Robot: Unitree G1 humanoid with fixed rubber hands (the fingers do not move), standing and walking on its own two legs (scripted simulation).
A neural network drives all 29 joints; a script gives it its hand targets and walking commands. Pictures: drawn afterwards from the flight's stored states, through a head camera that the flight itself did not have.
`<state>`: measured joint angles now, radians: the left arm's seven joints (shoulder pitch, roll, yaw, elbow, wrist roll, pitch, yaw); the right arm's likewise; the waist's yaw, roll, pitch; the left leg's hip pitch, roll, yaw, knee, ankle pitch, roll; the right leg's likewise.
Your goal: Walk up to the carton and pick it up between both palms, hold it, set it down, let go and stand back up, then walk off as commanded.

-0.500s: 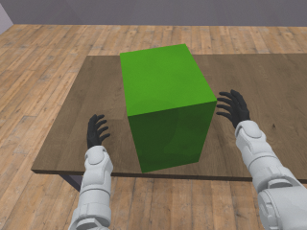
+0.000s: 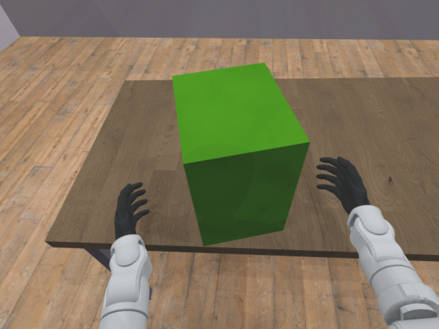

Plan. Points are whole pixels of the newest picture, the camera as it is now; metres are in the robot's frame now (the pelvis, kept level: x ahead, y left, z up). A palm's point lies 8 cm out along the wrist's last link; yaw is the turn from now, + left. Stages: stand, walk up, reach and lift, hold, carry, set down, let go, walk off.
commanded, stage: set down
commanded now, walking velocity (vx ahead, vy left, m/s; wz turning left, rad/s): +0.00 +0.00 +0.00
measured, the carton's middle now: (232, 159) +0.45 +0.03 +0.05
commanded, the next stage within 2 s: none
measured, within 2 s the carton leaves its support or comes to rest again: neither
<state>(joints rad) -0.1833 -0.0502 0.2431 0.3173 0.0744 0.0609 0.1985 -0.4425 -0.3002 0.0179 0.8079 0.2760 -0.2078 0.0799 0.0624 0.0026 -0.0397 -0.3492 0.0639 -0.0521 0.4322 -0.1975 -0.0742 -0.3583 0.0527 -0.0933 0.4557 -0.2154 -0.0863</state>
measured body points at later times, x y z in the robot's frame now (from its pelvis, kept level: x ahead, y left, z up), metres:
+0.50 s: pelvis -0.01 +0.00 +0.00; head +0.02 +0.01 +0.45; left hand +0.24 +0.22 +0.03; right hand +0.30 -0.21 +0.01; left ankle +0.01 +0.17 -0.74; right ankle +0.01 -0.06 -0.74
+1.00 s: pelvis -0.02 +0.00 +0.00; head +0.00 +0.01 +0.45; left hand +0.20 +0.21 +0.02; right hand +0.23 -0.21 +0.00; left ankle +0.01 +0.17 -0.74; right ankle +0.01 -0.06 -0.74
